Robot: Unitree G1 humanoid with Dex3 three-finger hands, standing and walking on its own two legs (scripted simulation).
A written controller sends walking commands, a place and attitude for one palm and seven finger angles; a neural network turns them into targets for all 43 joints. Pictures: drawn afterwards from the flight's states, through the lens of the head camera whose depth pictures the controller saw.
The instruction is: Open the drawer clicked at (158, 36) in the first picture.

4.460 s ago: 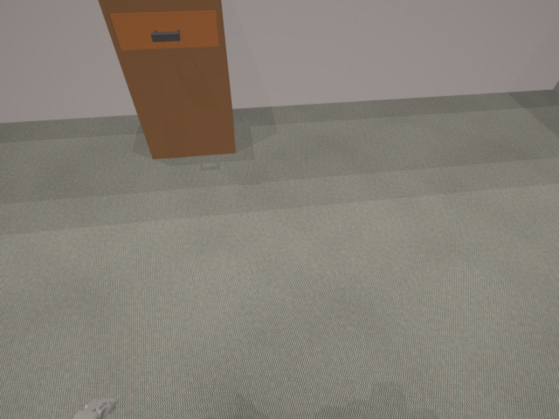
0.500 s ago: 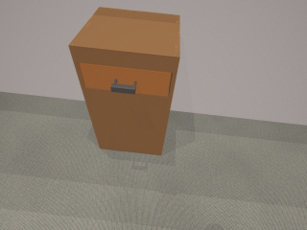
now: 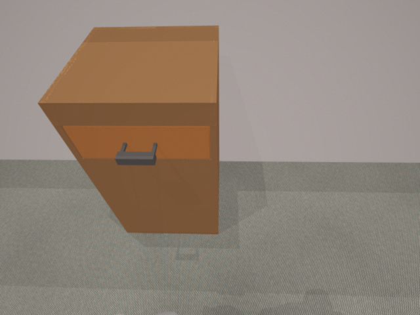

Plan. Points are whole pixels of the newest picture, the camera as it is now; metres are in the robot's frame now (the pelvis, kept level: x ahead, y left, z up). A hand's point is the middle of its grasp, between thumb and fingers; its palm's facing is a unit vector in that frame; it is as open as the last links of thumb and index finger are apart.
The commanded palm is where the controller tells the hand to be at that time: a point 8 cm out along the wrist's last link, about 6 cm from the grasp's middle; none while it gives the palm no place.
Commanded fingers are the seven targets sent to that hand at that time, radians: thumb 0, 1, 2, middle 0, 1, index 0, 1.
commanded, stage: come to a stop and stand still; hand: left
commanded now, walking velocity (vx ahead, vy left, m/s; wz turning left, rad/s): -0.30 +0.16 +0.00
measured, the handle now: (137, 152) +0.56 +0.24 -0.09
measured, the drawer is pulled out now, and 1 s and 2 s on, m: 0.00 0.00 0.00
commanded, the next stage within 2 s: look again from close up in 1.18 s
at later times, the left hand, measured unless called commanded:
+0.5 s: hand out of the picture +0.02 +0.24 -0.18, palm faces +0.03 -0.98 -0.21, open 7.4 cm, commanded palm none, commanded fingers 0.00 0.90 0.90 -0.20 -0.30 -0.20 -0.30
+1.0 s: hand out of the picture -0.02 +0.14 -0.17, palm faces +0.02 -0.98 -0.21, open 7.3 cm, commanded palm none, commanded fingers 0.00 0.90 0.90 -0.20 -0.30 -0.20 -0.30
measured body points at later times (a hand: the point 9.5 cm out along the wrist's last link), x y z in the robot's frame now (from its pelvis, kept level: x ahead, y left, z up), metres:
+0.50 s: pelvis +0.00 +0.04 +0.01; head +0.04 +0.06 +0.45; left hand +0.02 +0.29 -0.16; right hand +0.08 -0.19 -0.13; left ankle +0.04 +0.15 -0.74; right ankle -0.07 -0.10 -0.66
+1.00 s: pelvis -0.04 -0.04 +0.00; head -0.03 -0.05 +0.45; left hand -0.02 +0.19 -0.15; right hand -0.09 -0.25 -0.16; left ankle -0.02 +0.13 -0.74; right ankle -0.07 -0.11 -0.74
